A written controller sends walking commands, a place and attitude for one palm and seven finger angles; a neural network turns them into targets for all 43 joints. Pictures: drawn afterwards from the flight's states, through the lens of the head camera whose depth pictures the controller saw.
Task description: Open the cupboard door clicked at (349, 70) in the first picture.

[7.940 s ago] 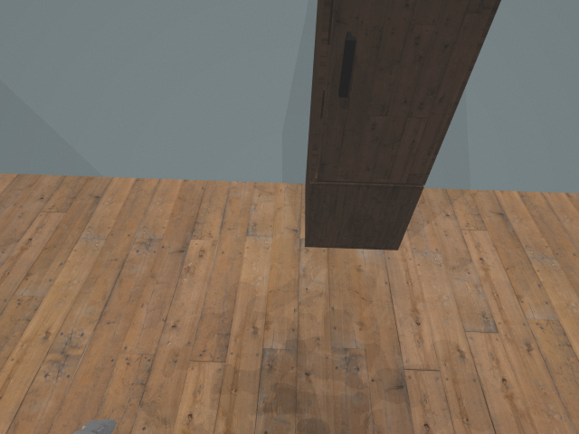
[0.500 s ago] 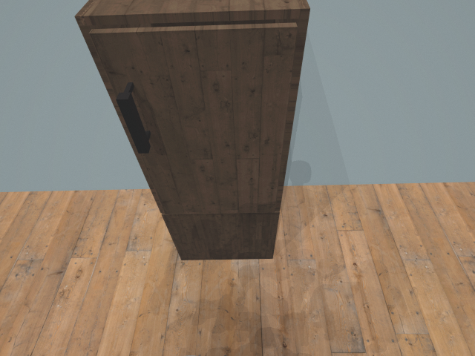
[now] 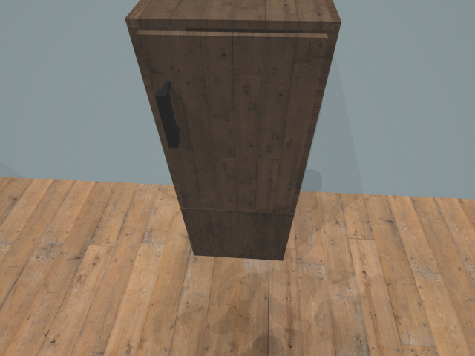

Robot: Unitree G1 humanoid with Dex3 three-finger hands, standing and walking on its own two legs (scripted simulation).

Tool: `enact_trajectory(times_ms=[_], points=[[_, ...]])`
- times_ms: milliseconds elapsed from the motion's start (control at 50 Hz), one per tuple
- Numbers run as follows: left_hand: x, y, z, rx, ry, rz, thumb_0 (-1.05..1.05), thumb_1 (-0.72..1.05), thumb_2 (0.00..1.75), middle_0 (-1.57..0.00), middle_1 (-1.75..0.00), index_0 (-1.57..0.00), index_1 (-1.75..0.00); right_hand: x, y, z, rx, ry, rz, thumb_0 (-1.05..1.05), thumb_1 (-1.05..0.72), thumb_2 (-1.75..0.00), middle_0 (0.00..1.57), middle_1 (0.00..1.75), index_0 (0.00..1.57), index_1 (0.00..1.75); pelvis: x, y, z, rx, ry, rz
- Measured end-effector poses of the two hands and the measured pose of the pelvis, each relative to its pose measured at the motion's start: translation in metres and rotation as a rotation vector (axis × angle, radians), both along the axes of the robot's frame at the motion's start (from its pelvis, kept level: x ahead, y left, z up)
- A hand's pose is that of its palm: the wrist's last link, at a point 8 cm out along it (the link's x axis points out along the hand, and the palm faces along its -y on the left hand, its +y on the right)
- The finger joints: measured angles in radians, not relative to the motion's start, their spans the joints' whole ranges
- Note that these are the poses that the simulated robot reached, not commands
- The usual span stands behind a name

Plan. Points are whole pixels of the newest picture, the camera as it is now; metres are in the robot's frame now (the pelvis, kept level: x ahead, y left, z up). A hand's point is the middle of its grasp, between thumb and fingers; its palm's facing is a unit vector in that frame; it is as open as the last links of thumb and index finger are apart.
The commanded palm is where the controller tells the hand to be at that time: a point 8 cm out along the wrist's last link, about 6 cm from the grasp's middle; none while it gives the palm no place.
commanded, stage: come to a stop and stand still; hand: left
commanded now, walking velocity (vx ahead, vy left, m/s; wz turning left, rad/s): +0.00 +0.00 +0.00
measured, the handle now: (170, 114) +0.59 +0.22 +0.07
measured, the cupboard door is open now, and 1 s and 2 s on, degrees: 0 0 0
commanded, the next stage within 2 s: look again from close up in 0.58 s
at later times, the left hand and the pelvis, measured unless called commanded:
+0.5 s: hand out of the picture +0.02 +0.21 -0.18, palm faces +0.01 -0.98 -0.19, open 7.3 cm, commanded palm none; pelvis +0.01 +0.04 +0.00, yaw -1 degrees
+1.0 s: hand out of the picture +0.01 +0.22 -0.18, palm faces -0.01 -0.98 -0.22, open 7.4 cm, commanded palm none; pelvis +0.00 +0.04 -0.01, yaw -1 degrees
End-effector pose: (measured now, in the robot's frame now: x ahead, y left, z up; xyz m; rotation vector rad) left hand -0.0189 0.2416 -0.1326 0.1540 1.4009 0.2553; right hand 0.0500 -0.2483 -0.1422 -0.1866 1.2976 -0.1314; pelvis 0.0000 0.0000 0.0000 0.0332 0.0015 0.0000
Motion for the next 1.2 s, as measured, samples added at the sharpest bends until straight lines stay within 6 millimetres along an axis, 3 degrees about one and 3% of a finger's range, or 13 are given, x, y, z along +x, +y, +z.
enact_trajectory(times_ms=[60,160,340,660,880,1200], points=[[-0.010,0.016,-0.018,-0.029,0.029,0.014,0.01,0.91,0.90,-0.21,-0.30,-0.20,-0.30,0.002,0.019,0.000,-0.026,-0.039,0.008,0.00,-0.91,-0.90,0.20,0.30,0.19,0.30,-0.003,0.015,-0.009,-0.033,-0.001,0.007],[-0.007,0.023,-0.020,-0.061,0.045,-0.002,0.01,0.91,0.90,-0.20,-0.30,-0.19,-0.30,-0.004,0.048,0.008,-0.022,-0.024,0.001,0.00,-0.93,-0.90,0.20,0.30,0.20,0.30,-0.001,0.027,-0.002,-0.024,-0.004,0.002],[0.016,0.012,-0.016,-0.085,0.015,-0.055,0.01,0.91,0.90,-0.20,-0.30,-0.19,-0.30,-0.017,0.059,-0.004,0.006,0.021,-0.046,0.00,-0.95,-0.90,0.21,0.30,0.20,0.30,0.005,0.038,-0.002,-0.026,-0.007,-0.006],[0.035,0.020,-0.013,-0.067,-0.003,-0.081,0.01,0.93,0.90,-0.20,-0.30,-0.19,-0.30,-0.071,0.081,-0.004,0.047,0.150,-0.093,0.00,-0.91,-0.90,0.20,0.30,0.20,0.30,0.009,0.040,0.002,-0.032,-0.019,-0.014],[0.025,0.025,-0.014,-0.044,-0.016,-0.103,0.01,0.92,0.90,-0.20,-0.30,-0.20,-0.30,-0.062,0.086,-0.017,0.072,0.071,-0.056,0.01,-0.91,-0.90,0.20,0.30,0.20,0.30,0.003,0.046,-0.007,-0.034,-0.021,-0.012],[0.023,0.012,-0.010,-0.048,-0.007,-0.103,0.01,0.91,0.90,-0.20,-0.30,-0.19,-0.30,-0.051,0.065,-0.015,0.059,0.057,-0.049,0.01,-0.92,-0.90,0.20,0.30,0.20,0.30,0.003,0.033,-0.004,-0.019,-0.022,-0.027]])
